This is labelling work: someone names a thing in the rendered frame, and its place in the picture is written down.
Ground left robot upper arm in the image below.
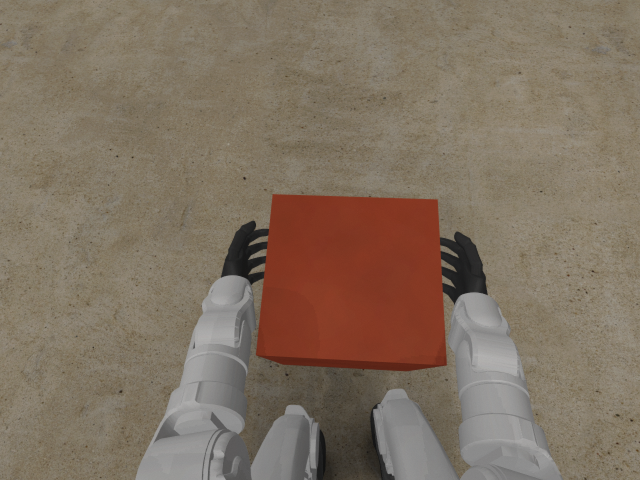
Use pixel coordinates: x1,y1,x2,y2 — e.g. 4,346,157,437
137,428,252,480

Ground carton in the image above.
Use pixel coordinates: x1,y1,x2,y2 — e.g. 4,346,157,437
256,194,447,371

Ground robot right forearm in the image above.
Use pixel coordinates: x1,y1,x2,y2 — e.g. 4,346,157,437
448,292,563,480

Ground left robot thigh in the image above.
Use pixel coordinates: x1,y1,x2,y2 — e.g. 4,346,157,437
251,414,320,480

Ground robot right hand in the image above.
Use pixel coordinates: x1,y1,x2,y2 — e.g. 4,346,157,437
440,231,488,305

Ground robot left hand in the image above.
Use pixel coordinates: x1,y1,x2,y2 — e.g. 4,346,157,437
221,221,269,285

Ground robot left forearm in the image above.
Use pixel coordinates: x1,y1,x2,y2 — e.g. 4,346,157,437
135,275,256,480

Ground right robot shin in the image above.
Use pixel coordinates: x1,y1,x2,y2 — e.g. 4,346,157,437
380,389,422,474

